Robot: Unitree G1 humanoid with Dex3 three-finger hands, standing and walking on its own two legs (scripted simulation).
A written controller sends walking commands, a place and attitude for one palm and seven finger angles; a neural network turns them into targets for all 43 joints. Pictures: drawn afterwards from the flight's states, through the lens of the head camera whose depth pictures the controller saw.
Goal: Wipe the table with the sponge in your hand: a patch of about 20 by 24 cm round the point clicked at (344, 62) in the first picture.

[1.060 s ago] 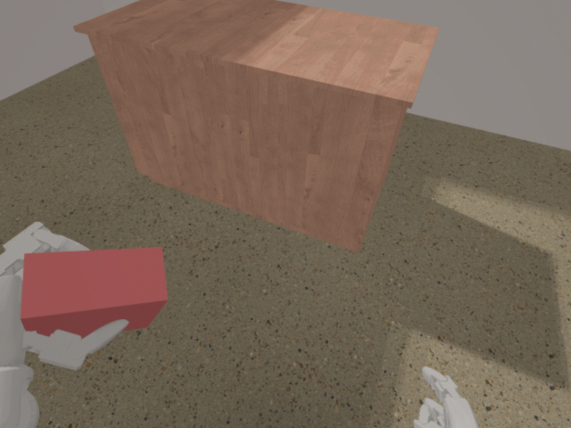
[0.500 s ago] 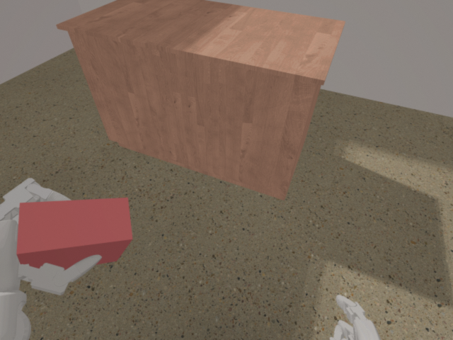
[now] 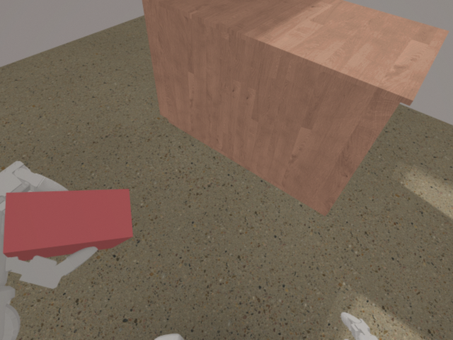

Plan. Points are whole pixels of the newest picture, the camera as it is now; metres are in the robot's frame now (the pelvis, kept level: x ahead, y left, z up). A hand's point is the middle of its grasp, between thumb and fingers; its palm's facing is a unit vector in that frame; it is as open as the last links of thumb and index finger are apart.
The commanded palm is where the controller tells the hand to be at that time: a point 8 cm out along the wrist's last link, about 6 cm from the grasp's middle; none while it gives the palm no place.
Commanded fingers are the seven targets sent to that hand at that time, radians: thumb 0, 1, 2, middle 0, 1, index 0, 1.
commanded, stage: walk to a spot facing it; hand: left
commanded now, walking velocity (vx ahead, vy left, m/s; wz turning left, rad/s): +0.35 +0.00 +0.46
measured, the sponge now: (87, 224) +0.23 +0.20 +0.15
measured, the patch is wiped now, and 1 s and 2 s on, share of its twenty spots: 0.00 0.00 0.00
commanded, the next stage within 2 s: turn to face it in 1.40 s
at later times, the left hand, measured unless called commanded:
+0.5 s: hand (74, 179) +0.29 +0.23 +0.17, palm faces +0.57 -0.72 -0.40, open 9.9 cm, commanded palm +0.21 +0.26 +0.19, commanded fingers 0.00 0.10 1.30 -1.20 -1.60 -1.20 -1.60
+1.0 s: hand (44, 129) +0.34 +0.28 +0.20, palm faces +0.68 -0.61 -0.42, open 9.9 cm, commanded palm +0.27 +0.31 +0.19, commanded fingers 0.00 0.10 1.30 -1.20 -1.60 -1.20 -1.60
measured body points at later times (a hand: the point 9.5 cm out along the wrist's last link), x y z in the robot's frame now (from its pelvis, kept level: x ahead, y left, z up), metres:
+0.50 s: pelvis +0.12 -0.04 +0.00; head +0.13 -0.06 +0.45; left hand +0.25 +0.27 +0.19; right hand +0.32 -0.23 -0.11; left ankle +0.06 +0.08 -0.65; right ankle +0.17 -0.15 -0.72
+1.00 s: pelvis +0.23 -0.01 +0.01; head +0.25 +0.00 +0.46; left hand +0.30 +0.31 +0.23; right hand +0.46 -0.13 -0.08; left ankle +0.22 +0.11 -0.72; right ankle +0.32 -0.14 -0.67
